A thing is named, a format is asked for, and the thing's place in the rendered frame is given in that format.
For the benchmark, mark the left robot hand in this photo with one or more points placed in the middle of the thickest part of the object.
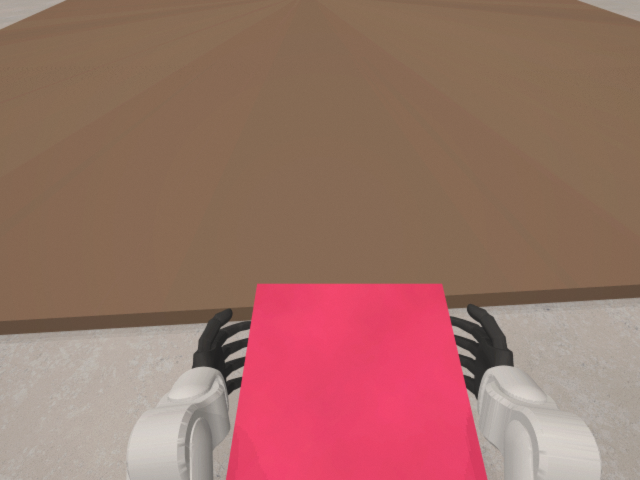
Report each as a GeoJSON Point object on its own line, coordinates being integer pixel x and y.
{"type": "Point", "coordinates": [211, 354]}

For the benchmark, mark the right robot hand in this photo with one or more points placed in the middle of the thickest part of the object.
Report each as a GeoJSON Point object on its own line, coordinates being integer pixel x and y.
{"type": "Point", "coordinates": [491, 350]}

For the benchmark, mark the robot right forearm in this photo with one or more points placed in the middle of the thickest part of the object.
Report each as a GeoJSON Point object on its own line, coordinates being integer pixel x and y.
{"type": "Point", "coordinates": [537, 440]}

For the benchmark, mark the carton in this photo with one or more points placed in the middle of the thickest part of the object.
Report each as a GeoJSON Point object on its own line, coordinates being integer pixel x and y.
{"type": "Point", "coordinates": [353, 382]}

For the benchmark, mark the robot left forearm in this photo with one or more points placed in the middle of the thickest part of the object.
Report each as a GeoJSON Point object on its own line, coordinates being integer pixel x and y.
{"type": "Point", "coordinates": [175, 440]}

